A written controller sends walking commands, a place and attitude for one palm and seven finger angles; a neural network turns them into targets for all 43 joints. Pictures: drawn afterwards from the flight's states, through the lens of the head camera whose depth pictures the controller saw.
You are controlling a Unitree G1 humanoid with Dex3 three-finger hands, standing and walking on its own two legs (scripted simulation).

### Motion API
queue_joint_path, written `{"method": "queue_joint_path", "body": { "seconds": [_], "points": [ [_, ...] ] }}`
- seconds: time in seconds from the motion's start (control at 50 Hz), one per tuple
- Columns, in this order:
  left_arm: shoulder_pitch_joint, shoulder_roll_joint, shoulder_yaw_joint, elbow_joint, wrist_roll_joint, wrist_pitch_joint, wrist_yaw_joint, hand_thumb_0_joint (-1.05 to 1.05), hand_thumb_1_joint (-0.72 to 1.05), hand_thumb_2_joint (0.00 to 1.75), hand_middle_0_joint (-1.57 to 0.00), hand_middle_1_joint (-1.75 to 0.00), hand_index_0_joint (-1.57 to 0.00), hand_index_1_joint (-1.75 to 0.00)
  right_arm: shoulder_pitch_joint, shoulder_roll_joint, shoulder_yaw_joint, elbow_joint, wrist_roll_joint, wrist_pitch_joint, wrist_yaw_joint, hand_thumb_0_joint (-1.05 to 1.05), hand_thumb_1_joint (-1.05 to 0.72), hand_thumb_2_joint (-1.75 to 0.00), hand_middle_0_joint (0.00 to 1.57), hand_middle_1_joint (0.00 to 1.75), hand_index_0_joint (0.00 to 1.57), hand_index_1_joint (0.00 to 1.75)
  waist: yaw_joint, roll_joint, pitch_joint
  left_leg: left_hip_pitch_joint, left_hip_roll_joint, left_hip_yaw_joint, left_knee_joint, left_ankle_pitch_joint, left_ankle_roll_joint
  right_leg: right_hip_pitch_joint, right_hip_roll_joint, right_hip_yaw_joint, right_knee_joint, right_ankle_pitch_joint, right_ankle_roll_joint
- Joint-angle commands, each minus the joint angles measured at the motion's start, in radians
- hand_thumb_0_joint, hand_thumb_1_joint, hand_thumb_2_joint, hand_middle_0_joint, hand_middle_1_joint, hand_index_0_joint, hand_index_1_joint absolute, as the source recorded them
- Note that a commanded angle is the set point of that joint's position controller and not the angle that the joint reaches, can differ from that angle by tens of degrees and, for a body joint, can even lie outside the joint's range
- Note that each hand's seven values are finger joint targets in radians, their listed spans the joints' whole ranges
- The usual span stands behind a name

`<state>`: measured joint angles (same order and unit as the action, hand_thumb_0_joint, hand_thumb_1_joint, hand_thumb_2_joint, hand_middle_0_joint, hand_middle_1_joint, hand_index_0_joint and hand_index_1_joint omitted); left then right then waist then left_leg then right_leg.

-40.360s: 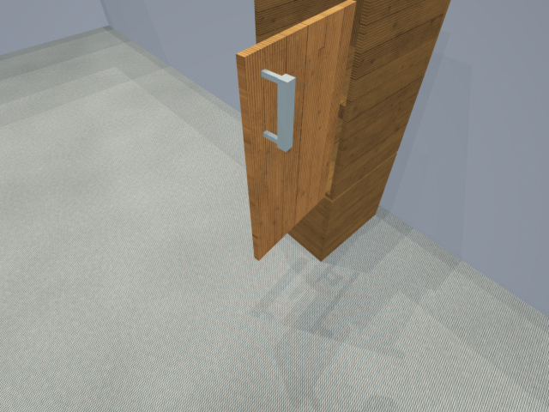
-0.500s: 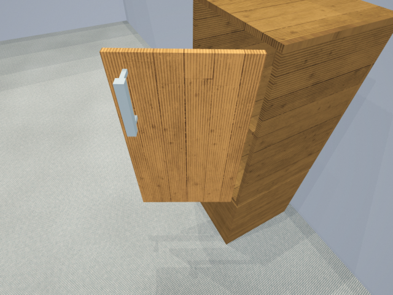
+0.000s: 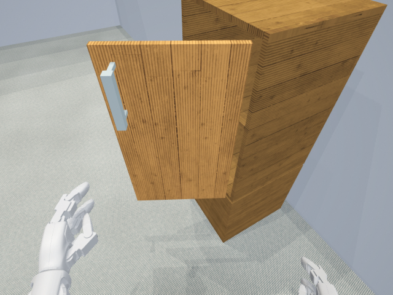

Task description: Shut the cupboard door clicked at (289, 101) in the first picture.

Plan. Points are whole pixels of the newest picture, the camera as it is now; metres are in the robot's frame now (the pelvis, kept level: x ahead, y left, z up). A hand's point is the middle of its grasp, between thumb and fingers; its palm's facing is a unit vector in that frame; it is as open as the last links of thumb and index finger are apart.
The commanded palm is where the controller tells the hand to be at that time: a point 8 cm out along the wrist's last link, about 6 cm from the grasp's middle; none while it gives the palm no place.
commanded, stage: raise the hand and make a fist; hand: left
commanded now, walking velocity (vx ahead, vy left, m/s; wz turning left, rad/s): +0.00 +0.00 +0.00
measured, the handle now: (117, 97) +0.49 +0.20 +0.17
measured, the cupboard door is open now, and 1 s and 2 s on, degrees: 62 62 62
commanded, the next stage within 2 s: bring the fist close to the handle in 1.70 s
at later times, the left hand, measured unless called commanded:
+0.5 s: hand (106, 252) +0.19 +0.17 +0.05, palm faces -0.06 -1.00 -0.04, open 4.7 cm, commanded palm +0.15 +0.24 +0.06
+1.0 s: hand (71, 222) +0.21 +0.21 +0.12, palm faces +0.09 -0.99 -0.05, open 3.1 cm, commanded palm +0.18 +0.25 +0.13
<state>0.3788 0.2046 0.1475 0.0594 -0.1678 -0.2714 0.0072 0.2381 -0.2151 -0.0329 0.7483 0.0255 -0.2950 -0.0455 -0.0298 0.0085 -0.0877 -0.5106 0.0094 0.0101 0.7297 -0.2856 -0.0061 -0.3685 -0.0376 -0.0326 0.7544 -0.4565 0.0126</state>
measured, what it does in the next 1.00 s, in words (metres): stands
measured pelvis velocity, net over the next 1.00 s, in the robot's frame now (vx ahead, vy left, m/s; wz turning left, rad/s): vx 0.00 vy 0.00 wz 0.01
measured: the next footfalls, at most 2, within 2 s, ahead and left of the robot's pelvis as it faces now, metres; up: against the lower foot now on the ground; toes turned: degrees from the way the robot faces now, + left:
none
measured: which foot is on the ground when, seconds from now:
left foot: down 0.00-1.00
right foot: down 0.00-1.00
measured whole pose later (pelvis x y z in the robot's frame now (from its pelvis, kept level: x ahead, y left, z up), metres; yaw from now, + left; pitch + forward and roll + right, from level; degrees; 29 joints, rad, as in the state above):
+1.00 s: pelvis +0.00 +0.00 +0.00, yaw +0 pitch +3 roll -2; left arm 0.35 0.28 0.21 -0.28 -0.31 -0.08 -0.18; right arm 0.23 -0.21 0.05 0.56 0.05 -0.28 -0.08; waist 0.05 0.03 -0.08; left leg -0.53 0.03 -0.02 0.79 -0.31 0.00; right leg -0.36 -0.01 -0.05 0.76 -0.45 0.01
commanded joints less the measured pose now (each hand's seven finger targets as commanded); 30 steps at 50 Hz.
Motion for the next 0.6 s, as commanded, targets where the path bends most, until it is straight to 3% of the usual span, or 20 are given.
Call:
{"method": "queue_joint_path", "body": {
  "seconds": [0.0,0.02,0.04,0.08,0.1,0.14,0.18,0.22,0.26,0.28,0.3,0.32,0.34,0.36,0.4,0.42,0.44,0.48,0.52,0.58],
  "points": [
    [0.34,0.021,0.12,0.15,-0.118,-0.286,-0.253,0.0,0.9,0.9,-0.4,-0.52,-0.4,-0.52,-0.129,-0.128,-0.064,-0.204,-0.012,-0.037,0.031,0.0,-0.9,-0.9,0.2,0.3,0.2,0.3,0.109,-0.298,-0.002,-0.154,-0.02,-0.018,0.124,0.087,-0.019,-0.285,0.041,-0.05,0.079,0.275,-0.022],
    [0.343,0.074,0.179,0.181,-0.139,-0.305,-0.314,0.0,0.9,0.9,-0.42,-0.54,-0.42,-0.54,-0.125,-0.127,-0.069,-0.231,0.002,-0.034,0.036,0.0,-0.9,-0.9,0.2,0.3,0.2,0.3,0.127,-0.238,-0.048,-0.168,-0.027,-0.008,0.147,0.085,-0.017,-0.265,0.03,-0.019,0.103,0.297,-0.026],
    [0.325,0.105,0.192,0.115,-0.16,-0.296,-0.357,0.0,0.9,0.9,-0.44,-0.56,-0.44,-0.56,-0.137,-0.139,-0.071,-0.278,0.001,-0.029,0.035,0.0,-0.9,-0.9,0.2,0.3,0.2,0.3,0.137,-0.162,-0.099,-0.165,-0.04,0.013,0.16,0.056,-0.011,-0.249,0.024,0.007,0.096,0.243,-0.025],
    [0.196,0.18,0.229,-0.069,-0.194,-0.251,-0.39,0.0,0.9,0.9,-0.47,-0.6,-0.47,-0.6,-0.153,-0.143,-0.063,-0.346,0.009,-0.028,0.02,0.0,-0.9,-0.9,0.2,0.3,0.2,0.3,0.14,0.038,-0.194,-0.135,-0.048,0.036,0.183,0.001,0.004,-0.25,0.018,0.06,0.069,0.083,-0.026],
    [0.127,0.189,0.222,-0.168,-0.204,-0.238,-0.383,0.0,0.9,0.9,-0.49,-0.62,-0.49,-0.62,-0.142,-0.137,-0.057,-0.364,0.01,-0.03,0.011,0.0,-0.9,-0.9,0.2,0.3,0.2,0.3,0.126,0.109,-0.235,-0.111,-0.044,0.033,0.189,-0.015,0.011,-0.262,0.017,0.073,0.057,0.03,-0.024],
    [-0.006,0.213,0.212,-0.363,-0.2,-0.246,-0.334,0.0,0.9,0.9,-0.53,-0.66,-0.53,-0.66,-0.108,-0.129,-0.05,-0.373,0.007,-0.039,-0.003,0.0,-0.9,-0.9,0.2,0.3,0.2,0.3,0.084,0.141,-0.264,-0.094,-0.024,-0.001,0.216,-0.062,0.023,-0.319,0.023,0.109,0.036,-0.072,-0.017],
    [-0.116,0.201,0.159,-0.524,-0.177,-0.299,-0.28,0.0,0.9,0.9,-0.57,-0.7,-0.57,-0.7,-0.087,-0.121,-0.036,-0.354,0.001,-0.056,-0.019,0.0,-0.9,-0.9,0.2,0.3,0.2,0.3,0.034,0.148,-0.239,-0.065,-0.009,-0.026,0.236,-0.072,0.036,-0.374,0.035,0.108,0.038,-0.082,-0.024],
    [-0.222,0.189,0.093,-0.577,-0.152,-0.339,-0.254,0.0,0.9,0.9,-0.6,-0.74,-0.6,-0.74,-0.064,-0.128,-0.025,-0.315,-0.004,-0.07,-0.039,0.0,-0.9,-0.9,0.2,0.3,0.2,0.3,-0.015,0.094,-0.166,-0.096,0.006,-0.042,0.262,-0.111,0.045,-0.438,0.051,0.102,0.047,-0.122,-0.028],
    [-0.173,0.149,0.032,-0.514,-0.153,-0.34,-0.269,0.0,0.9,0.9,-0.64,-0.78,-0.64,-0.78,-0.055,-0.133,-0.019,-0.292,0.003,-0.081,-0.055,0.0,-0.9,-0.9,0.2,0.3,0.2,0.3,-0.029,0.075,-0.103,-0.119,0.013,-0.051,0.26,-0.143,0.045,-0.45,0.057,0.096,0.041,-0.144,-0.03],
    [-0.162,0.16,0.034,-0.479,-0.154,-0.322,-0.283,0.0,0.9,0.9,-0.66,-0.8,-0.66,-0.8,-0.051,-0.139,-0.017,-0.287,0.008,-0.081,-0.062,0.0,-0.9,-0.9,0.2,0.3,0.2,0.3,-0.03,0.059,-0.088,-0.129,0.014,-0.056,0.253,-0.152,0.045,-0.438,0.06,0.094,0.03,-0.153,-0.028],
    [-0.143,0.165,0.029,-0.434,-0.156,-0.286,-0.3,0.0,0.9,0.9,-0.68,-0.82,-0.68,-0.82,-0.054,-0.143,-0.011,-0.287,0.014,-0.079,-0.067,0.0,-0.9,-0.9,0.2,0.3,0.2,0.3,-0.027,0.051,-0.064,-0.141,0.012,-0.059,0.238,-0.165,0.045,-0.422,0.059,0.098,0.009,-0.171,-0.026],
    [-0.11,0.184,0.047,-0.374,-0.156,-0.228,-0.314,0.0,0.9,0.9,-0.69,-0.84,-0.69,-0.84,-0.06,-0.145,-0.007,-0.291,0.023,-0.074,-0.072,0.0,-0.9,-0.9,0.2,0.3,0.2,0.3,-0.008,0.064,-0.049,-0.15,0.007,-0.056,0.225,-0.164,0.047,-0.393,0.057,0.111,-0.016,-0.182,-0.026],
    [-0.078,0.191,0.057,-0.329,-0.158,-0.165,-0.328,0.0,0.9,0.9,-0.71,-0.86,-0.71,-0.86,-0.056,-0.143,-0.004,-0.3,0.029,-0.065,-0.074,0.0,-0.9,-0.9,0.2,0.3,0.2,0.3,-0.001,0.039,-0.049,-0.149,0.004,-0.053,0.203,-0.165,0.044,-0.37,0.046,0.113,-0.041,-0.2,-0.02],
    [-0.034,0.193,0.068,-0.296,-0.162,-0.092,-0.336,0.0,0.9,0.9,-0.73,-0.88,-0.73,-0.88,-0.066,-0.138,-0.004,-0.317,0.034,-0.054,-0.078,0.0,-0.9,-0.9,0.2,0.3,0.2,0.3,0.028,0.025,-0.052,-0.149,-0.001,-0.048,0.181,-0.166,0.044,-0.339,0.037,0.125,-0.07,-0.22,-0.015],
    [0.011,0.218,0.128,-0.262,-0.179,0.046,-0.328,0.0,0.9,0.9,-0.77,-0.92,-0.77,-0.92,-0.086,-0.126,-0.001,-0.348,0.04,-0.028,-0.083,0.0,-0.9,-0.9,0.2,0.3,0.2,0.3,0.07,-0.024,-0.067,-0.137,-0.009,-0.042,0.149,-0.146,0.039,-0.265,0.015,0.143,-0.111,-0.233,-0.002],
    [0.049,0.244,0.185,-0.232,-0.186,0.101,-0.306,0.0,0.9,0.9,-0.79,-0.94,-0.79,-0.94,-0.105,-0.115,0.002,-0.356,0.04,-0.016,-0.082,0.0,-0.9,-0.9,0.2,0.3,0.2,0.3,0.103,-0.029,-0.071,-0.127,-0.015,-0.044,0.136,-0.127,0.036,-0.221,0.012,0.148,-0.119,-0.214,0.0],
    [0.036,0.219,0.182,-0.297,-0.198,0.127,-0.286,0.0,0.9,0.9,-0.81,-0.96,-0.81,-0.96,-0.101,-0.106,0.01,-0.375,0.038,-0.006,-0.077,0.0,-0.9,-0.9,0.2,0.3,0.2,0.3,0.104,-0.04,-0.092,-0.098,-0.016,-0.041,0.114,-0.1,0.033,-0.199,0.006,0.13,-0.117,-0.167,0.005],
    [0.024,0.223,0.239,-0.389,-0.21,0.133,-0.219,0.0,0.9,0.9,-0.84,-1.0,-0.84,-1.0,-0.103,-0.093,0.009,-0.376,0.028,-0.002,-0.069,0.0,-0.9,-0.9,0.2,0.3,0.2,0.3,0.116,-0.027,-0.118,-0.043,-0.01,-0.043,0.09,-0.027,0.027,-0.161,0.012,0.093,-0.091,-0.006,0.008],
    [0.024,0.238,0.269,-0.453,-0.199,0.081,-0.163,0.0,0.9,0.9,-0.88,-1.04,-0.88,-1.04,-0.092,-0.093,0.007,-0.369,0.017,-0.008,-0.059,0.0,-0.9,-0.9,0.2,0.3,0.2,0.3,0.121,-0.037,-0.131,-0.014,-0.007,-0.048,0.074,0.049,0.024,-0.128,0.026,0.052,-0.049,0.164,0.006],
    [0.031,0.173,0.173,-0.501,-0.17,-0.021,-0.163,0.0,0.9,0.9,-0.93,-1.1,-0.93,-1.1,-0.043,-0.104,0.005,-0.356,0.01,-0.026,-0.036,0.0,-0.9,-0.9,0.2,0.3,0.2,0.3,0.088,-0.002,-0.157,0.05,-0.01,-0.04,0.065,0.142,0.027,-0.14,0.045,0.004,0.008,0.367,0.007]
  ]
}}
